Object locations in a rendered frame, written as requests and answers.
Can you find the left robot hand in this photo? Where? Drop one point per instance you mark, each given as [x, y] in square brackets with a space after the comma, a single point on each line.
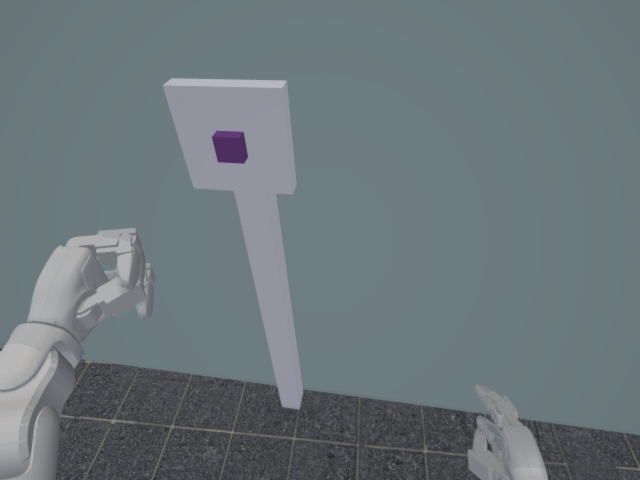
[74, 292]

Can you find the button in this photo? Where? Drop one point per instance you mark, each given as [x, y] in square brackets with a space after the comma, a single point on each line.
[230, 146]

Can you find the right robot hand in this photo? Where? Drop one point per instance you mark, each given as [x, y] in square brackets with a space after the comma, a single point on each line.
[516, 453]

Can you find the left robot forearm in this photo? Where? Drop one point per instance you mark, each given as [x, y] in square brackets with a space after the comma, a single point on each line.
[36, 377]

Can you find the panel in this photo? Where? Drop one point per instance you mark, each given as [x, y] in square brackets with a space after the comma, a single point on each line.
[260, 109]

